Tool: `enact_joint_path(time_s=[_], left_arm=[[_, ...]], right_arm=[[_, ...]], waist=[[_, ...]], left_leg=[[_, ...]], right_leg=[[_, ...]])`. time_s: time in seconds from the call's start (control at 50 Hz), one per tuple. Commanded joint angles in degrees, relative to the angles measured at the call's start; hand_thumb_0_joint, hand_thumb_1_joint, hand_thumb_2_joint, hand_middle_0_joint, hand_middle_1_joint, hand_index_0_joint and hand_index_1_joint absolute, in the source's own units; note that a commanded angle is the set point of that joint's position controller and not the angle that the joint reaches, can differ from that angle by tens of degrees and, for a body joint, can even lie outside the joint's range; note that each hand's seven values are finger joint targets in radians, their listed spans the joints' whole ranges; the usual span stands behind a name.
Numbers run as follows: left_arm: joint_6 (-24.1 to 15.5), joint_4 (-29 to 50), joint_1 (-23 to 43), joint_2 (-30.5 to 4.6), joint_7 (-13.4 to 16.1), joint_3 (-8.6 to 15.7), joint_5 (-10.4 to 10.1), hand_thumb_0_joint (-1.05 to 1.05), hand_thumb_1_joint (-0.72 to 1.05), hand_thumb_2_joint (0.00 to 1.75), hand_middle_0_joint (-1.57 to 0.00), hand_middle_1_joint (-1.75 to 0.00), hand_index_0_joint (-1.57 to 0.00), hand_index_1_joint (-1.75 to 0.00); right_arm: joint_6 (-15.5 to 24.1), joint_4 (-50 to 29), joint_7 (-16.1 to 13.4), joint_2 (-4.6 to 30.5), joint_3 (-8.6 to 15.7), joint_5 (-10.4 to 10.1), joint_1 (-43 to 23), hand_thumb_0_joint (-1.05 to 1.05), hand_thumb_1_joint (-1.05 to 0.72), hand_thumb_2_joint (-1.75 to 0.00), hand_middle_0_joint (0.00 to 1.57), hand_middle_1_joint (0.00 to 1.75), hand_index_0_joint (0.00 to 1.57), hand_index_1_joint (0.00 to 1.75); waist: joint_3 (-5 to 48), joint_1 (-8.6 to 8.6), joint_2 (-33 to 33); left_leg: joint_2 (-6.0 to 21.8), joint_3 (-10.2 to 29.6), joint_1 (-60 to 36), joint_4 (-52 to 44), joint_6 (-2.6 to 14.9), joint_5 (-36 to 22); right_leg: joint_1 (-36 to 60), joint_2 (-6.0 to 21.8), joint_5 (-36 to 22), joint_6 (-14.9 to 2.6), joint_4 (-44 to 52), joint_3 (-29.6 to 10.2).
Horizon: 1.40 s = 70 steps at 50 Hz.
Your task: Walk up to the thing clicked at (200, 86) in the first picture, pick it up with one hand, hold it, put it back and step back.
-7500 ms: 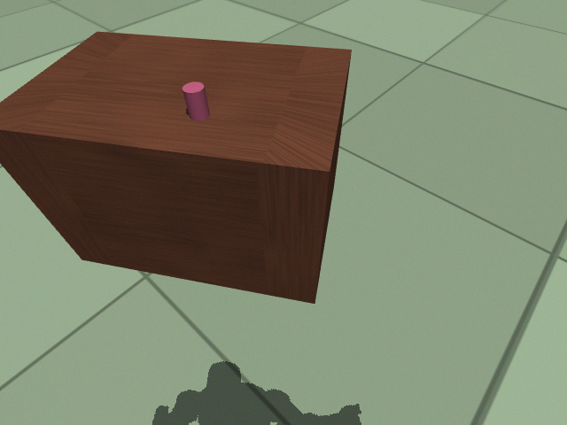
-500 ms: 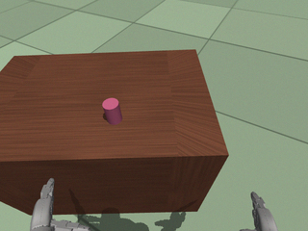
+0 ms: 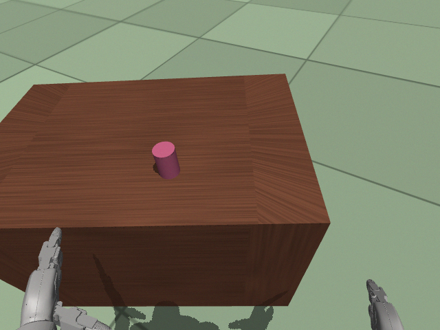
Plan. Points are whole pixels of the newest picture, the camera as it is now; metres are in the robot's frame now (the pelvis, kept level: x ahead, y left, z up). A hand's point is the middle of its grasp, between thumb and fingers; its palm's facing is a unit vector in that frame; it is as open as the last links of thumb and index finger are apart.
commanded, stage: rise first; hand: left
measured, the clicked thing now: (166, 160) +0.52 +0.18 -0.04
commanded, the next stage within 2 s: go down in 0.64 s
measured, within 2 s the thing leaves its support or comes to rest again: neither
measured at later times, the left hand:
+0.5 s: hand (70, 285) +0.17 +0.26 +0.06, palm faces +0.29 -0.87 -0.40, open 17.6 cm
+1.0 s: hand (57, 262) +0.20 +0.28 +0.08, palm faces +0.34 -0.88 -0.33, open 17.6 cm
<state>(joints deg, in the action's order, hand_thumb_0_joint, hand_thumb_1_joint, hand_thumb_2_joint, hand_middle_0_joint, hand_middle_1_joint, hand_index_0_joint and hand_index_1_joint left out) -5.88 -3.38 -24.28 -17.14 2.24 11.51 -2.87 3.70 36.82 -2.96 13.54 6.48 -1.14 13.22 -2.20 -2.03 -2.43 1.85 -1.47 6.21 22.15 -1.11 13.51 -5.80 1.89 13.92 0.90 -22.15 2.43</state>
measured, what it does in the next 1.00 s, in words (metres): stands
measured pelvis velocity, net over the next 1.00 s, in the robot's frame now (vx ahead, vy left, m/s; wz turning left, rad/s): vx -0.01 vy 0.00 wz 0.03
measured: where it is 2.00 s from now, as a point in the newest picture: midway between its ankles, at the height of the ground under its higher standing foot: outside the picture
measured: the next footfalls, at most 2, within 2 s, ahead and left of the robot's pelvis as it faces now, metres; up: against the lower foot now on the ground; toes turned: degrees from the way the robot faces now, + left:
none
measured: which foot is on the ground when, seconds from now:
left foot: down 0.00-1.00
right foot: down 0.00-1.00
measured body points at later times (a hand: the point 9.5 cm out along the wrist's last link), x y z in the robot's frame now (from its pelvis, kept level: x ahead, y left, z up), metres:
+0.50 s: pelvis -0.01 +0.00 +0.00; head -0.01 -0.02 +0.45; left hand +0.15 +0.30 +0.08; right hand +0.15 -0.26 -0.10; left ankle -0.02 +0.13 -0.74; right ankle -0.02 -0.13 -0.74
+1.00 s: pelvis -0.01 +0.00 -0.01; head -0.01 -0.01 +0.44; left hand +0.18 +0.32 +0.10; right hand +0.16 -0.25 -0.10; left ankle -0.02 +0.13 -0.74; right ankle -0.02 -0.13 -0.74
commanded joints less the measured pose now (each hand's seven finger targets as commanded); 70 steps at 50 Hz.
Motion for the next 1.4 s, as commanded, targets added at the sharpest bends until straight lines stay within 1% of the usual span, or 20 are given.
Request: enact_joint_path(time_s=[0.0, 0.04, 0.08, 0.1, 0.14, 0.18, 0.22, 0.3, 0.5, 0.66, 0.68, 0.7, 0.74, 0.76, 0.84, 0.92, 1.02, 1.14, 1.22, 1.38], left_arm=[[-5.0, 13.8, 2.8, -9.8, 0.6, 5.9, -0.1, 0.00, -0.59, 0.03, -0.05, -0.05, -0.05, -0.05], [-5.3, 13.8, 2.8, -10.8, 0.7, 7.1, -0.1, 0.00, -0.58, 0.02, -0.05, -0.05, -0.05, -0.05], [-5.9, 14.9, 3.6, -11.5, 0.6, 7.9, -0.1, 0.00, -0.58, 0.03, -0.05, -0.05, -0.05, -0.05], [-6.1, 14.9, 2.7, -11.7, 0.7, 8.1, -0.1, 0.00, -0.58, 0.03, -0.05, -0.05, -0.05, -0.05], [-6.7, 15.5, 2.0, -10.8, 0.5, 7.5, -0.1, 0.00, -0.59, 0.03, -0.05, -0.05, -0.05, -0.05], [-7.0, 15.4, 1.8, -11.4, 0.6, 8.2, 0.0, 0.00, -0.59, 0.03, -0.06, -0.05, -0.05, -0.06], [-7.7, 17.2, 2.2, -11.0, 0.5, 8.1, 0.1, 0.00, -0.59, 0.03, -0.06, -0.05, -0.05, -0.05], [-8.5, 17.4, 2.0, -11.2, 0.5, 8.5, 0.1, 0.00, -0.60, 0.04, -0.06, -0.06, -0.05, -0.06], [-10.2, 18.3, 0.0, -11.9, 0.6, 9.7, 0.2, 0.00, -0.60, 0.06, -0.06, -0.06, -0.05, -0.07], [-10.8, 19.9, 1.1, -12.5, 0.3, 10.9, 0.0, 0.00, -0.61, 0.07, -0.06, -0.06, -0.05, -0.07], [-10.9, 20.1, 0.8, -12.4, 0.2, 10.7, 0.1, 0.00, -0.61, 0.07, -0.06, -0.06, -0.05, -0.07], [-10.9, 19.9, 0.8, -12.8, 0.3, 11.1, 0.1, 0.00, -0.61, 0.07, -0.06, -0.06, -0.04, -0.07], [-11.3, 20.9, 0.8, -11.5, 0.1, 10.1, 0.1, 0.00, -0.61, 0.00, -0.06, -0.06, -0.07, -0.05], [-13.0, 23.5, 4.7, -7.0, -1.3, 8.8, -0.9, 0.00, -0.61, 0.03, -0.07, -0.07, -0.07, -0.07], [-13.4, 19.0, 7.4, -12.9, -2.5, 14.0, -1.2, 0.00, -0.61, 0.04, -0.06, -0.07, -0.07, -0.07], [-13.0, 12.9, 15.3, -14.1, -4.4, 15.5, -3.3, 0.00, -0.59, 0.05, -0.05, -0.06, -0.06, -0.06], [-11.9, 4.5, 27.9, -17.9, -10.7, 16.4, -6.9, 0.00, -0.56, 0.06, -0.04, -0.05, -0.05, -0.05], [-9.6, -6.3, 40.5, -24.3, -19.4, 19.5, -11.6, 0.00, -0.56, 0.07, -0.04, -0.05, -0.04, -0.05], [-8.2, -14.4, 44.2, -26.1, -24.2, 20.8, -14.2, 0.00, -0.55, 0.06, -0.04, -0.04, -0.04, -0.04], [-7.7, -20.8, 48.2, -29.2, -28.6, 22.4, -14.9, 0.00, -0.54, 0.05, -0.04, -0.02, -0.04, -0.03]], right_arm=[[2.7, -6.8, -0.3, 4.9, 1.1, -0.2, -4.3, 0.00, 0.50, -0.04, 0.05, 0.05, 0.05, 0.05], [3.2, -8.9, -0.6, 8.3, 3.2, -0.1, -5.7, 0.00, 0.51, -0.04, 0.05, 0.05, 0.05, 0.05], [3.0, -5.2, -0.4, 5.6, 1.4, -0.1, -4.1, 0.00, 0.51, -0.04, 0.05, 0.05, 0.05, 0.05], [3.4, -8.0, -0.8, 9.5, 4.6, 0.0, -6.9, 0.00, 0.51, -0.04, 0.05, 0.05, 0.05, 0.05], [3.4, -5.0, -0.4, 5.6, 1.5, -0.1, -5.1, 0.00, 0.50, -0.04, 0.05, 0.05, 0.05, 0.05], [3.8, -6.6, -0.7, 8.6, 4.0, 0.1, -6.0, 0.00, 0.51, -0.04, 0.05, 0.05, 0.05, 0.05], [4.1, -6.7, -0.5, 6.8, 2.4, 0.1, -6.3, 0.00, 0.50, -0.05, 0.05, 0.05, 0.05, 0.05], [4.5, -6.8, -0.7, 8.9, 4.6, 0.1, -5.5, 0.00, 0.50, -0.05, 0.05, 0.05, 0.05, 0.05], [5.1, -6.4, -0.2, 6.0, 2.6, -0.2, -4.3, 0.00, 0.51, -0.06, 0.05, 0.05, 0.05, 0.05], [5.7, -7.5, -0.3, 8.8, 4.9, -0.1, -5.7, 0.00, 0.50, -0.06, 0.05, 0.05, 0.05, 0.05], [5.3, -3.4, 0.0, 5.2, 2.7, -0.1, -3.4, 0.00, 0.50, -0.06, 0.05, 0.05, 0.05, 0.05], [5.5, -5.6, -0.2, 8.5, 5.0, 0.0, -5.0, 0.00, 0.51, -0.06, 0.05, 0.05, 0.05, 0.05], [5.7, -4.9, 0.1, 6.0, 3.1, -0.1, -4.9, 0.00, 0.50, -0.05, 0.05, 0.05, 0.05, 0.05], [6.0, -6.3, 0.7, 4.3, 1.3, 0.6, -8.3, 0.00, 0.50, -0.05, 0.05, 0.05, 0.05, 0.05], [5.1, -7.6, 0.5, 7.1, 3.2, 0.6, -6.1, 0.00, 0.51, -0.05, 0.05, 0.05, 0.05, 0.05], [4.6, -3.4, -0.2, 7.4, 4.0, 0.5, -5.4, 0.00, 0.52, -0.05, 0.05, 0.05, 0.05, 0.05], [5.0, -1.5, -1.3, 4.8, 0.6, -0.6, -7.6, 0.00, 0.53, -0.05, 0.05, 0.05, 0.05, 0.05], [5.3, -1.3, -2.5, 6.2, -0.3, -1.3, -8.2, 0.00, 0.53, -0.05, 0.05, 0.05, 0.05, 0.05], [6.0, -3.0, -2.7, 7.3, -1.2, -1.3, -8.6, 0.00, 0.53, -0.05, 0.05, 0.05, 0.05, 0.05], [7.1, -5.9, -3.2, 9.4, -1.1, -0.9, -6.1, 0.00, 0.53, -0.05, 0.05, 0.05, 0.05, 0.05]], waist=[[4.3, -0.37, 1.0], [5.1, 0.12, 1.9], [3.3, -0.56, 0.9], [4.1, -0.27, 1.5], [3.5, -0.88, 0.5], [4.0, -0.14, 1.8], [4.4, -0.88, 1.9], [4.1, -0.07, 1.4], [4.7, -1.07, 0.6], [3.8, -0.71, 1.6], [3.0, -1.31, -0.3], [3.4, -0.82, 0.7], [3.6, -1.17, 0.3], [6.4, -0.55, 2.1], [7.6, -0.16, 2.0], [5.5, 1.54, 1.9], [6.5, 2.46, 0.5], [11.7, 1.80, -3.1], [12.6, 1.76, -0.7], [17.7, 1.45, -2.7]], left_leg=[[-1.8, -1.6, -1.2, -2.5, 1.81, -12.3], [-1.7, -1.5, -1.7, -2.4, 1.83, -12.6], [-2.1, -1.8, -0.6, -2.4, 1.94, -11.1], [-2.0, -1.6, -0.9, -2.5, 1.87, -11.3], [-2.2, -1.7, -0.8, -2.6, 1.94, -10.7], [-2.0, -1.5, -0.9, -2.5, 2.00, -10.8], [-2.1, -1.4, -0.9, -2.7, 2.00, -9.9], [-1.9, -1.3, -1.0, -3.0, 1.85, -9.6], [-2.0, -1.2, -0.9, -2.7, 1.80, -12.5], [-2.1, -1.0, -0.8, -2.5, 1.93, -11.4], [-2.3, -1.3, -0.4, -2.5, 1.96, -11.3], [-2.2, -1.2, -0.7, -2.7, 1.90, -11.3], [-2.1, -1.2, -0.8, -2.7, 1.86, -11.1], [-2.2, -0.8, 1.0, 0.4, 1.59, -11.0], [-2.5, -0.7, 1.8, 1.4, 1.67, -9.8], [-2.5, -0.3, 3.3, 1.6, 1.66, -7.6], [-2.6, 0.2, 3.6, 2.1, 2.04, -6.9], [-2.3, 0.7, 3.3, 1.6, 1.78, -10.1], [-2.0, 0.9, 4.2, 1.6, 1.96, -9.8], [-1.2, 1.2, 1.7, 2.5, 1.02, -17.7]], right_leg=[[-0.3, -1.1, -11.6, -1.24, 3.1, 1.4], [-0.1, -1.2, -11.9, -1.12, 3.1, 1.6], [-0.9, -0.8, -10.6, -0.99, 3.6, 1.3], [-0.9, -0.8, -10.7, -1.06, 3.4, 1.4], [-1.0, -0.8, -9.9, -1.14, 3.4, 1.5], [-1.1, -0.9, -10.2, -1.02, 3.4, 1.5], [-0.6, -0.9, -9.3, -1.12, 3.5, 1.5], [-1.0, -1.2, -8.9, -1.24, 3.4, 1.6], [0.3, -1.1, -11.3, -1.34, 2.8, 1.8], [-0.4, -1.2, -10.4, -1.14, 3.1, 1.7], [-0.7, -0.9, -10.3, -1.14, 3.1, 1.7], [-0.8, -1.0, -10.4, -1.17, 3.0, 1.7], [-0.8, -1.2, -10.1, -1.26, 2.8, 1.8], [-1.2, -1.1, -9.8, -0.57, 0.9, 1.4], [-2.1, -0.7, -9.0, -0.51, 0.5, 1.0], [-5.1, -0.6, -7.8, -0.33, -0.4, 1.1], [-5.9, -0.3, -8.0, -0.46, -0.7, 0.8], [-4.2, -0.6, -10.6, -1.39, -1.4, 1.0], [-4.4, -0.9, -9.9, -1.46, -1.1, 1.3], [-4.5, -1.4, -14.5, -1.83, -2.3, 1.0]])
